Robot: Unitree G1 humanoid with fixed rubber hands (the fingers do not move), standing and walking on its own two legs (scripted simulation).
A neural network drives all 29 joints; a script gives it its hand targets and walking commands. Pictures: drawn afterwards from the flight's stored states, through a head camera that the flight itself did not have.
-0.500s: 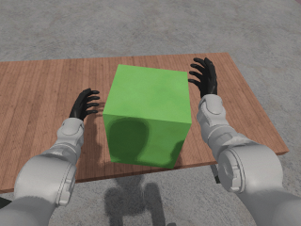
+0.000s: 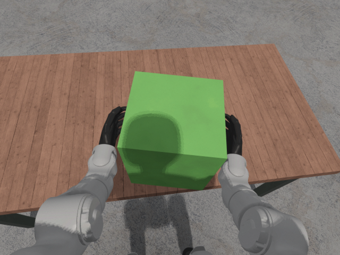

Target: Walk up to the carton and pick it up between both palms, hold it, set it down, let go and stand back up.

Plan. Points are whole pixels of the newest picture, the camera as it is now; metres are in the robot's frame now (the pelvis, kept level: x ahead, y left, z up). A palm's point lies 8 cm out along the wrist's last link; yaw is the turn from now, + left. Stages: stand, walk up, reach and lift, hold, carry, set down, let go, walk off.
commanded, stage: reach and lift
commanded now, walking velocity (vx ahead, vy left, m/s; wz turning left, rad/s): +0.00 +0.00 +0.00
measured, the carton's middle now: (172, 137) +0.43 -0.02 -0.04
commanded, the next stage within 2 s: none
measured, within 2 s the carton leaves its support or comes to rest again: leaves its support in 1.52 s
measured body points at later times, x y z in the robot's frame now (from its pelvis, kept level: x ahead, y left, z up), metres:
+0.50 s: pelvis +0.00 +0.00 +0.00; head +0.12 +0.02 +0.43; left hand +0.43 +0.14 -0.02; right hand +0.38 -0.16 -0.02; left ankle -0.01 +0.10 -0.69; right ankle +0.03 -0.13 -0.69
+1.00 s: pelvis -0.01 +0.00 -0.01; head +0.11 +0.01 +0.43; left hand +0.43 +0.14 -0.02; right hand +0.38 -0.16 -0.02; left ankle -0.01 +0.10 -0.69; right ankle +0.03 -0.13 -0.69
